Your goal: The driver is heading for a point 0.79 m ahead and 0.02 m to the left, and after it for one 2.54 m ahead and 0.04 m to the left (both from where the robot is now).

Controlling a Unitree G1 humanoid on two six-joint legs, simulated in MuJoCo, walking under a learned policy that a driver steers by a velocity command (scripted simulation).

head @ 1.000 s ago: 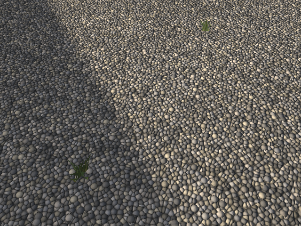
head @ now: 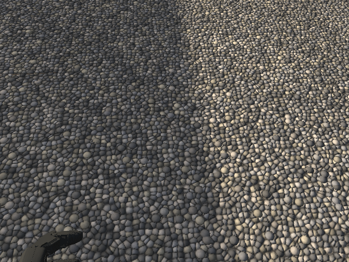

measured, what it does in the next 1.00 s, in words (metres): walks ahead: right foot, then left foot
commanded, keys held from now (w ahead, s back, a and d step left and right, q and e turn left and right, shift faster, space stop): w+q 0.34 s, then w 0.30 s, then w+e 0.36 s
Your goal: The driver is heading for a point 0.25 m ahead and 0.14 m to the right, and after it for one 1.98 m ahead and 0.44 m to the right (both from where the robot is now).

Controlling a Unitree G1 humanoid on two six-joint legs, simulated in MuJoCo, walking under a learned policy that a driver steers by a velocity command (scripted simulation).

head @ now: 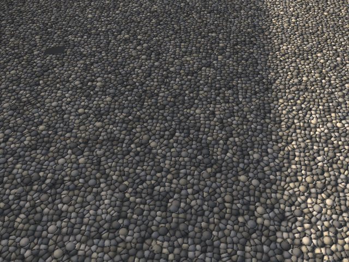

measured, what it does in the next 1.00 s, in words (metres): walks ahead, turning right: right foot, then left foot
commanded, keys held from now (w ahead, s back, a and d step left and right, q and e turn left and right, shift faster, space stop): w+e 0.62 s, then w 0.38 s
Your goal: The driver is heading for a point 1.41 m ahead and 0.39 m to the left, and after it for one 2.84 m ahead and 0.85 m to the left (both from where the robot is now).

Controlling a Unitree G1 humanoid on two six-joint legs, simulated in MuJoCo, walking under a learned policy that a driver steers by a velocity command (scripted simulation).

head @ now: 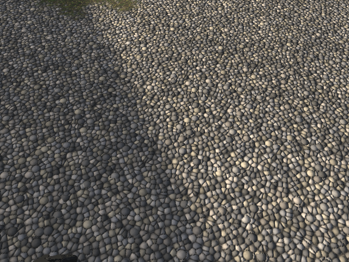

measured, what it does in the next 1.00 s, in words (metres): walks ahead: right foot, then left foot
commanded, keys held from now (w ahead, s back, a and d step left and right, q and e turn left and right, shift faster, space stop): w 0.88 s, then w+q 0.12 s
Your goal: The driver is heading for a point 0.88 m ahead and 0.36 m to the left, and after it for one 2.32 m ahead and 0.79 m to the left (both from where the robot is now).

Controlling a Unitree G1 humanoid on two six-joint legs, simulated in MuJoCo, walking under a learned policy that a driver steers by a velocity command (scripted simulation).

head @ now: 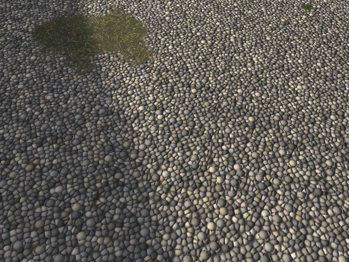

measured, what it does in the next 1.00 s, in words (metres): walks ahead, turning left: right foot, then left foot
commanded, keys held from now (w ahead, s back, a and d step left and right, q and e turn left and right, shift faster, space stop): w+q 1.00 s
